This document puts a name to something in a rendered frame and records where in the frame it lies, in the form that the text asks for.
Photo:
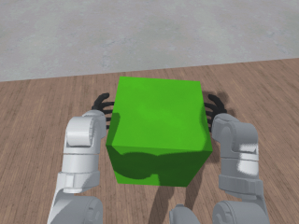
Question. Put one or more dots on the robot left hand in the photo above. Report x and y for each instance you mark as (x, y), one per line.
(98, 105)

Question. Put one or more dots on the right robot upper arm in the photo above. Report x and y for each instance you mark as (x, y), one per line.
(235, 212)

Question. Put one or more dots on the left robot forearm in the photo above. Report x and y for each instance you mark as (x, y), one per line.
(82, 142)

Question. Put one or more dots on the right robot forearm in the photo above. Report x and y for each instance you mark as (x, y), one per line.
(239, 159)

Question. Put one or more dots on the robot right hand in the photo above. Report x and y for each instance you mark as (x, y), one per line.
(218, 108)

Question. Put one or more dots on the left robot upper arm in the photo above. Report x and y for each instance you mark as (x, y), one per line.
(74, 209)

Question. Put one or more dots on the right robot thigh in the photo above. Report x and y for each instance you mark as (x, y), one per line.
(182, 215)

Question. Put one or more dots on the right robot shin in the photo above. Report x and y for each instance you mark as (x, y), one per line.
(179, 205)

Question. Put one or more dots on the carton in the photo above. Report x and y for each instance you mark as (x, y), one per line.
(158, 133)

